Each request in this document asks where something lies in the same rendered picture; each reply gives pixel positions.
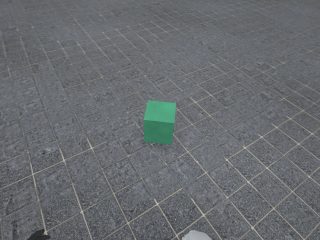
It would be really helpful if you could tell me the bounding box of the left robot hand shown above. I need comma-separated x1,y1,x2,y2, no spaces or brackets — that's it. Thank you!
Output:
28,229,51,240

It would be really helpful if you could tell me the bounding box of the carton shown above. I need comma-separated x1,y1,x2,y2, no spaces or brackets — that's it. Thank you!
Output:
143,100,176,145

